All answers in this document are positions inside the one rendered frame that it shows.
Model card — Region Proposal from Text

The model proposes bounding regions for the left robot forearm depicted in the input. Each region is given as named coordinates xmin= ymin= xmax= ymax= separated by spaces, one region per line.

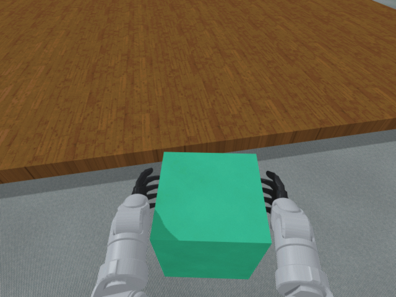
xmin=91 ymin=194 xmax=150 ymax=297

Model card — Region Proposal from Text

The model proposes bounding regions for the right robot hand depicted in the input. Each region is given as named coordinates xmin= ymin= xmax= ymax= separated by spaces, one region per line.
xmin=260 ymin=171 xmax=288 ymax=214

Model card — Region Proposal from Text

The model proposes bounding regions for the carton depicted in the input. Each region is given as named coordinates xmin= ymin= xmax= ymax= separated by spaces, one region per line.
xmin=150 ymin=152 xmax=272 ymax=279

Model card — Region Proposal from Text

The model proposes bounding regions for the left robot hand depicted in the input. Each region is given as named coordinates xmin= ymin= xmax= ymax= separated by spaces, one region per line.
xmin=131 ymin=168 xmax=160 ymax=209

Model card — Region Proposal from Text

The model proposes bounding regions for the right robot forearm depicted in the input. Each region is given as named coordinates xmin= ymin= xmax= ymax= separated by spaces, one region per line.
xmin=270 ymin=198 xmax=334 ymax=297

